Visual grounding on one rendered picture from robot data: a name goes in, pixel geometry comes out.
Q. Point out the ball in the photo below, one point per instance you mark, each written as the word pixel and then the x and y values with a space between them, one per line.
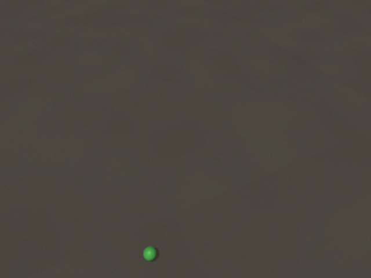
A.
pixel 149 253

